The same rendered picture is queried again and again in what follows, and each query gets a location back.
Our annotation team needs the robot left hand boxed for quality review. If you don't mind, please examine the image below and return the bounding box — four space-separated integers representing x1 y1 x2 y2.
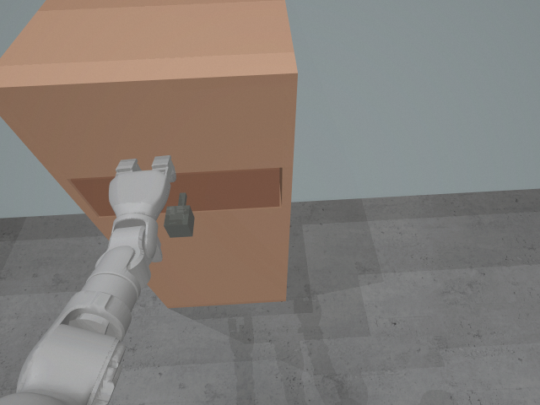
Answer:
109 155 176 262

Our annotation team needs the handle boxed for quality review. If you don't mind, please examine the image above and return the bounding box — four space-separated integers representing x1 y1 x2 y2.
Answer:
164 192 195 238

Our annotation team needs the robot left upper arm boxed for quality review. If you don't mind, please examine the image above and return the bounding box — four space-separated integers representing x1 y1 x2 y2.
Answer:
0 324 126 405

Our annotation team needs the drawer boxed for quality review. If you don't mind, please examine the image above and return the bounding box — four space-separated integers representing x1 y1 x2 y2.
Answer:
71 168 279 216

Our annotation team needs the left robot forearm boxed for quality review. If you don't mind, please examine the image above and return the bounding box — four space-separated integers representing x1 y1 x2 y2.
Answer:
16 213 158 393

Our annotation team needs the cabinet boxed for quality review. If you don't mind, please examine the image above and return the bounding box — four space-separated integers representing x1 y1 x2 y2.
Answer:
0 0 298 308

